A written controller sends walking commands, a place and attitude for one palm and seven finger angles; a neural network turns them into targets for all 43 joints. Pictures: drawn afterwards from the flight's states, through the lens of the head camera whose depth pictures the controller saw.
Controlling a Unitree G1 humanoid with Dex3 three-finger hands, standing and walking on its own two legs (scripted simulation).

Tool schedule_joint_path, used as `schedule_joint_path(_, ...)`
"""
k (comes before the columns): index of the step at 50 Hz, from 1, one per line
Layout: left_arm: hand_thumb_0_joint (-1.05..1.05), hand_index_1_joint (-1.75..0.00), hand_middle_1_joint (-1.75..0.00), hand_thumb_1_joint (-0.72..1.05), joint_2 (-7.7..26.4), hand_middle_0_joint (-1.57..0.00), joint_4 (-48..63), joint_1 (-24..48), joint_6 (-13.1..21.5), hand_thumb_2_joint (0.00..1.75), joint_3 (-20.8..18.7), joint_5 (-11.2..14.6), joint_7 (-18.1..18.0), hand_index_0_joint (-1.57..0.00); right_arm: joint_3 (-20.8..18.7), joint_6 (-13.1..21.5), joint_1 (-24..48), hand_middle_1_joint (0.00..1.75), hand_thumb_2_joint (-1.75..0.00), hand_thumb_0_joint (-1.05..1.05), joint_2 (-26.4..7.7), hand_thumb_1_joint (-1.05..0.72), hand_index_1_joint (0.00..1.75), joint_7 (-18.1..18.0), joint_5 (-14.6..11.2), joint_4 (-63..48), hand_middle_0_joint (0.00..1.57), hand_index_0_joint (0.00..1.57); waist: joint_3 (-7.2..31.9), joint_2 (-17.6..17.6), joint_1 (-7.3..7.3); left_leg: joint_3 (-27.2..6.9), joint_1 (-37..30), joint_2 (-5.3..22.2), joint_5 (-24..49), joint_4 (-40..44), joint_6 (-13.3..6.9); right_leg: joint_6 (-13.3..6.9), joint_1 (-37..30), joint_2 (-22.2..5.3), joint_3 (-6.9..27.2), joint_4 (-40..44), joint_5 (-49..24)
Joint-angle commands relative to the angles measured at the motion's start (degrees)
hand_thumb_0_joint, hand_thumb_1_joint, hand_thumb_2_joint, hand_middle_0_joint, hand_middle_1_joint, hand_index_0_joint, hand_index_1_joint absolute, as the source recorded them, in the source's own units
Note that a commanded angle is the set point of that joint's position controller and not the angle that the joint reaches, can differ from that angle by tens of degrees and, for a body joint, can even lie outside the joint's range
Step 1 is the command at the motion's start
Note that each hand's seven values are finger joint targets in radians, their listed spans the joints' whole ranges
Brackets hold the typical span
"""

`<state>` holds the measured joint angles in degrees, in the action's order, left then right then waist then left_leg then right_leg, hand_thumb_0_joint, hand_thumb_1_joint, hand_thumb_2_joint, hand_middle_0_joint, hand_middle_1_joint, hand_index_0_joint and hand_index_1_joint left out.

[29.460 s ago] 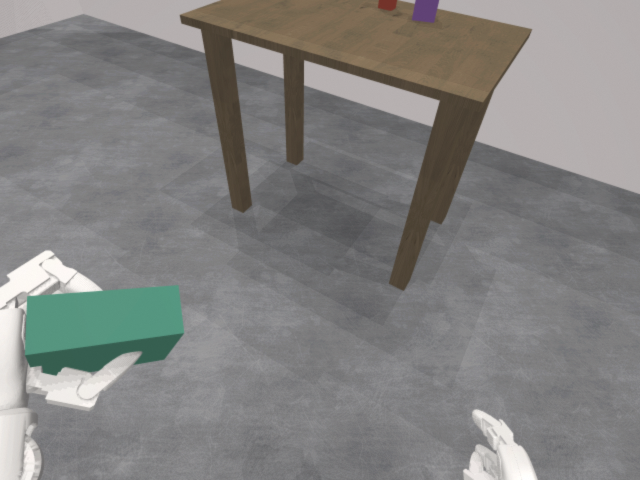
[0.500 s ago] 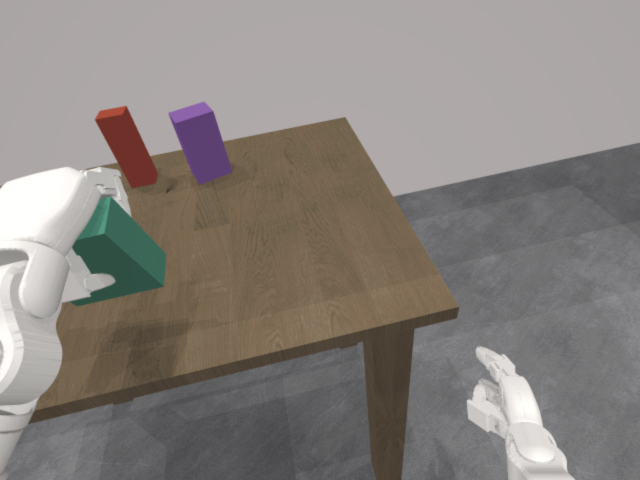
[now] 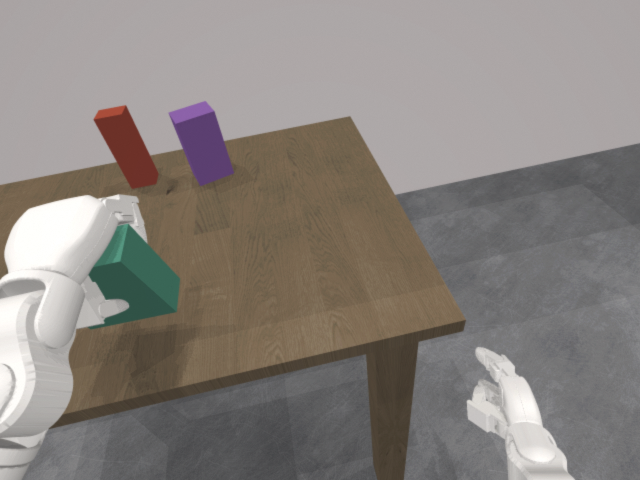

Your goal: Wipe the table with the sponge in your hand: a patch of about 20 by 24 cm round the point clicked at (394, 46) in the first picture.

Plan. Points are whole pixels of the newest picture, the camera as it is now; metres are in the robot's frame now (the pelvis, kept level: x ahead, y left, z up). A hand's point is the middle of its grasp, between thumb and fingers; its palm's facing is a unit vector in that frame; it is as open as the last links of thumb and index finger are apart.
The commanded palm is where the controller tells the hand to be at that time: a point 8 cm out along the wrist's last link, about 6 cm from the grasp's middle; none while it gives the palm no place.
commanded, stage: move the sponge above the wiping area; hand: left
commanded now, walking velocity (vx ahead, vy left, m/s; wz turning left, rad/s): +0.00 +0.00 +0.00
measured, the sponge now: (117, 288) +0.24 +0.28 +0.16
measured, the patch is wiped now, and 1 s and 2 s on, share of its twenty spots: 0.00 0.00 0.00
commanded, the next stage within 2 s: none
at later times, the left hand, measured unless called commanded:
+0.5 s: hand (120, 258) +0.26 +0.27 +0.20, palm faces +0.15 -0.04 -0.99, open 8.9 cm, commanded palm +0.21 +0.26 +0.27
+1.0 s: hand (134, 258) +0.27 +0.27 +0.18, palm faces +0.09 -0.02 -1.00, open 8.9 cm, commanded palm +0.23 +0.27 +0.25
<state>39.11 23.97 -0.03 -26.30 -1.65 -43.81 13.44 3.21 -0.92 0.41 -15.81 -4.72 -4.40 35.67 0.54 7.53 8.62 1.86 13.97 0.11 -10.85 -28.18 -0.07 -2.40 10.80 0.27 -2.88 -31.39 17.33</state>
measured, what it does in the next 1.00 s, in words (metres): stands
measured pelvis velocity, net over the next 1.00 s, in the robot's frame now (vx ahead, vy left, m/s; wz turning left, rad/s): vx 0.00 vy -0.01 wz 0.00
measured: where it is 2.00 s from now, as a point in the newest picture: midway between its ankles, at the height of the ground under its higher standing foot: outside the picture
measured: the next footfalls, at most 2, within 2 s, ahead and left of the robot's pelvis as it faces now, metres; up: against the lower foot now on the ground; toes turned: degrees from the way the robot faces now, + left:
none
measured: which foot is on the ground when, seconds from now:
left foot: down 0.00-1.00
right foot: down 0.00-1.00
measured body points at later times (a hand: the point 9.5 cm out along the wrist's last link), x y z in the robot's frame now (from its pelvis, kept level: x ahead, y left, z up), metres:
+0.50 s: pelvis +0.00 +0.00 +0.00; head -0.02 -0.05 +0.45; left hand +0.24 +0.27 +0.25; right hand +0.27 -0.18 -0.07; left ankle +0.05 +0.12 -0.73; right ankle +0.00 -0.09 -0.73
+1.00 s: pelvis +0.00 -0.01 +0.00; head -0.02 -0.07 +0.45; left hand +0.27 +0.27 +0.24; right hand +0.27 -0.20 -0.07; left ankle +0.05 +0.12 -0.73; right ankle +0.00 -0.09 -0.73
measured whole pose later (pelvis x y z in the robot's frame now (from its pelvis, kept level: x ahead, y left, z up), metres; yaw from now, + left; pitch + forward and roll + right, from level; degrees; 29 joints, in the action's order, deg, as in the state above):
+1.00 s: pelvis +0.00 -0.01 +0.00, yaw +0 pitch -3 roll +1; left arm 35.8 9.7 7.7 -26.8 3.7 -48.4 11.6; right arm 3.5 -1.8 0.5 -15.7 -4.1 -4.4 37.3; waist 0.8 7.3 7.0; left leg 1.4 13.5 0.8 -10.1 -26.7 0.7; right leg -3.3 10.4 1.1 -3.2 -30.1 16.8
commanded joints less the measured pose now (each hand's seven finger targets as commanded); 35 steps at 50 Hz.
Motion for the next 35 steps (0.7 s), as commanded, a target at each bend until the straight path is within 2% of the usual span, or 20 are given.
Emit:
schedule_joint_path(1, 0.0, -1.6, -1.6, 0.1, 17.5, -1.2, 8.6, 20.2, 0.9, 1.3, -12.2, -3.4, -4.3, -1.2, -1.3, 3.1, 14.4, 0.3, -0.9, 0.0, -3.6, -0.9, 0.3, 0.0, 0.4, -10.9, 0.2, 0.2, 12.2, -2.2, -0.04, -3.4, -7.1, -0.5, 9.2, 2.9, -1.0, -0.7, 0.1, -1.8, 6.0, 7.2, -10.9)
schedule_joint_path(2, 0.0, -1.6, -1.6, 0.1, 17.9, -1.2, 7.1, 20.6, 0.2, 1.3, -13.1, -3.4, -4.5, -1.2, -0.9, 3.4, 16.8, 0.3, -0.9, 0.0, -3.5, -0.9, 0.3, 0.1, 0.1, -10.6, 0.2, 0.2, 11.4, -2.0, 0.37, -4.1, -6.9, -0.6, 8.2, 3.0, -0.9, -1.7, 0.7, -0.7, 7.7, 7.7, -9.1)
schedule_joint_path(3, 0.0, -1.6, -1.6, 0.1, 15.6, -1.2, 7.0, 21.7, 0.6, 1.3, -10.9, -3.3, -4.7, -1.2, -1.2, 3.2, 15.0, 0.3, -0.9, 0.0, -3.5, -0.9, 0.3, 0.1, 0.1, -10.3, 0.2, 0.2, 12.2, -3.0, -0.46, -3.4, -7.2, -0.2, 8.6, 3.0, -0.9, -0.9, 0.3, -1.6, 6.1, 7.5, -9.7)
schedule_joint_path(6, 0.0, -1.6, -1.6, 0.1, 14.7, -1.2, 5.3, 19.4, 0.0, 1.3, -10.4, -2.9, -4.3, -1.2, -1.2, 2.5, 14.5, 0.3, -0.9, 0.0, -3.7, -0.9, 0.3, 0.4, 0.1, -10.5, 0.2, 0.2, 11.7, -4.1, -0.23, -3.1, -7.0, -0.4, 8.7, 3.4, -0.8, -0.5, 0.0, -1.6, 5.5, 7.9, -10.9)
schedule_joint_path(7, 0.0, -1.6, -1.6, 0.1, 14.1, -1.2, 4.1, 18.7, -0.9, 1.3, -10.2, -2.8, -4.0, -1.2, -0.7, 2.7, 17.3, 0.3, -0.9, 0.0, -3.4, -0.9, 0.3, 0.4, -0.2, -10.8, 0.2, 0.2, 10.9, -3.6, -0.03, -3.6, -6.6, -0.4, 7.7, 3.4, -0.7, -1.4, 0.5, -0.9, 7.2, 8.2, -9.6)
schedule_joint_path(10, 0.0, -1.6, -1.6, 0.1, 11.3, -1.2, 3.9, 19.3, -0.6, 1.3, -6.5, -3.1, -3.2, -1.2, -0.9, 2.2, 15.0, 0.3, -0.9, 0.0, -3.7, -0.9, 0.3, 0.5, -0.3, -10.7, 0.2, 0.2, 10.7, -3.5, -1.0, -3.3, -6.4, -0.1, 6.0, 4.3, -0.8, -0.5, 1.1, -1.4, 4.7, 8.3, -8.1)
schedule_joint_path(12, 0.0, -1.6, -1.6, 0.1, 12.4, -1.2, 6.0, 17.4, -1.0, 1.3, -7.9, -3.5, -3.0, -1.2, -0.5, 2.5, 17.6, 0.3, -0.9, 0.0, -3.3, -0.9, 0.3, 0.6, -0.3, -11.7, 0.2, 0.2, 12.2, -2.9, -0.1, -3.8, -6.4, -0.3, 6.5, 3.9, -0.9, -1.5, 0.0, -0.8, 6.7, 7.8, -8.6)
schedule_joint_path(15, 0.0, -1.6, -1.6, 0.1, 13.1, -1.2, 5.4, 18.8, -0.7, 1.3, -7.6, -4.4, -2.9, -1.2, -0.8, 1.9, 14.9, 0.3, -0.9, 0.0, -3.7, -0.9, 0.3, 0.5, 0.0, -11.3, 0.2, 0.2, 11.9, -4.2, -0.79, -3.2, -6.2, -0.4, 7.0, 3.8, -1.0, -0.5, 0.2, -1.4, 5.0, 7.8, -8.8)
schedule_joint_path(17, 0.0, -1.6, -1.6, 0.1, 14.9, -1.2, 5.7, 21.6, -0.8, 1.3, -8.7, -5.4, -3.4, -1.2, -0.4, 2.3, 17.5, 0.3, -0.9, 0.0, -3.4, -0.9, 0.3, 0.4, 0.0, -11.4, 0.2, 0.2, 11.8, -2.3, -0.25, -3.9, -6.5, -0.6, 6.4, 3.9, -1.1, -1.6, 0.6, -0.4, 6.8, 8.0, -7.3)
schedule_joint_path(18, 0.0, -1.6, -1.6, 0.1, 13.7, -1.2, 6.3, 23.1, -0.1, 1.3, -7.4, -5.5, -3.9, -1.2, -0.7, 2.4, 15.7, 0.3, -0.9, 0.0, -3.3, -0.9, 0.3, 0.4, 0.1, -10.9, 0.2, 0.2, 13.6, -1.9, -0.71, -3.5, -7.2, -0.5, 7.6, 3.8, -1.1, -1.1, -0.1, -1.2, 5.4, 7.4, -8.2)
schedule_joint_path(20, 0.0, -1.6, -1.6, 0.1, 13.5, -1.2, 5.8, 22.6, 0.3, 1.3, -7.5, -5.7, -4.4, -1.2, -0.9, 2.4, 15.1, 0.3, -0.9, 0.0, -3.4, -0.9, 0.3, 0.7, 0.3, -10.7, 0.2, 0.2, 13.7, -2.1, -0.29, -3.7, -7.5, -0.7, 8.4, 4.3, -1.0, -1.2, -0.7, -1.0, 4.9, 7.4, -9.1)
schedule_joint_path(22, 0.0, -1.6, -1.6, 0.1, 13.3, -1.2, 6.2, 23.0, 0.0, 1.3, -7.8, -5.7, -4.7, -1.2, -0.6, 2.7, 17.6, 0.3, -0.9, 0.0, -3.0, -0.9, 0.3, 0.7, 0.0, -11.0, 0.2, 0.2, 13.2, -1.8, 0.17, -4.3, -7.8, -0.8, 7.4, 4.4, -1.0, -2.0, -0.2, -0.2, 6.6, 7.9, -7.8)
schedule_joint_path(23, 0.0, -1.6, -1.6, 0.1, 11.6, -1.2, 5.5, 23.8, 0.3, 1.3, -6.2, -5.5, -5.1, -1.2, -0.8, 2.7, 15.7, 0.3, -0.9, 0.0, -3.0, -0.9, 0.3, 0.8, 0.1, -10.3, 0.2, 0.2, 13.2, -2.0, -0.64, -3.7, -7.7, -0.4, 7.8, 4.4, -0.9, -1.3, -0.1, -0.9, 4.9, 7.7, -8.1)
schedule_joint_path(26, 0.0, -1.6, -1.6, 0.1, 11.2, -1.2, 3.1, 22.1, 0.3, 1.3, -6.2, -5.4, -5.2, -1.2, -1.2, 2.3, 14.7, 0.3, -0.9, 0.0, -3.4, -0.9, 0.3, 0.9, 0.2, -10.1, 0.2, 0.2, 12.1, -4.1, -0.49, -3.7, -7.2, -0.6, 6.7, 4.9, -0.8, -1.0, 0.2, -0.9, 4.8, 8.4, -7.5)
schedule_joint_path(27, 0.0, -1.6, -1.6, 0.1, 10.3, -1.2, 2.3, 21.5, -0.4, 1.3, -5.9, -5.5, -5.1, -1.2, -0.7, 2.6, 17.1, 0.3, -0.9, 0.0, -3.2, -0.9, 0.3, 1.0, -0.1, -10.4, 0.2, 0.2, 10.7, -3.6, -0.24, -3.9, -6.9, -0.6, 5.7, 4.8, -0.9, -1.9, 1.0, -0.2, 6.5, 8.7, -6.6)
schedule_joint_path(28, 0.0, -1.6, -1.6, 0.1, 9.1, -1.2, 3.5, 21.4, 0.1, 1.3, -4.9, -5.1, -5.3, -1.2, -1.0, 2.4, 15.3, 0.3, -0.9, 0.0, -3.2, -0.9, 0.3, 1.1, -0.1, -10.2, 0.2, 0.2, 11.9, -4.3, -0.64, -3.6, -6.8, -0.2, 5.9, 5.1, -0.8, -1.2, 0.1, -1.0, 4.8, 8.3, -6.9)
schedule_joint_path(31, 0.0, -1.6, -1.6, 0.1, 9.6, -1.2, 4.1, 20.5, 0.1, 1.3, -5.0, -5.3, -5.2, -1.2, -1.2, 2.0, 15.0, 0.3, -0.9, 0.0, -3.4, -0.9, 0.3, 1.2, 0.1, -10.7, 0.2, 0.2, 12.7, -4.0, -0.47, -3.2, -7.0, -0.5, 6.5, 4.8, -1.0, -0.9, -0.4, -1.1, 4.9, 8.2, -8.1)
schedule_joint_path(32, 0.0, -1.6, -1.6, 0.1, 10.8, -1.2, 4.0, 19.5, -0.4, 1.3, -6.5, -5.6, -5.3, -1.2, -0.9, 2.2, 17.2, 0.3, -0.9, 0.0, -3.3, -0.9, 0.3, 1.2, -0.1, -10.9, 0.2, 0.2, 11.8, -3.5, -0.05, -3.7, -6.8, -0.7, 5.8, 4.8, -1.0, -1.8, 0.2, -0.1, 6.7, 8.5, -6.9)
schedule_joint_path(33, 0.0, -1.6, -1.6, 0.1, 8.4, -1.2, 4.2, 21.2, -0.1, 1.3, -3.9, -5.6, -5.4, -1.2, -0.8, 2.1, 15.8, 0.3, -0.9, 0.0, -3.1, -0.9, 0.3, 1.2, -0.1, -10.8, 0.2, 0.2, 11.8, -3.8, -0.82, -3.2, -6.5, -0.5, 6.0, 4.8, -1.0, -1.1, 0.2, -0.9, 5.0, 8.2, -6.9)
schedule_joint_path(35, 0.0, -1.6, -1.6, 0.1, 9.0, -1.2, 1.7, 22.6, 0.0, 1.3, -3.8, -6.0, -5.5, -1.2, -0.9, 2.0, 14.8, 0.3, -0.9, 0.0, -3.4, -0.9, 0.3, 1.1, 0.0, -10.4, 0.2, 0.2, 10.7, -4.6, -1.0, -3.3, -6.4, -0.7, 4.5, 5.1, -1.0, -0.8, 1.2, -0.7, 4.6, 8.9, -5.4)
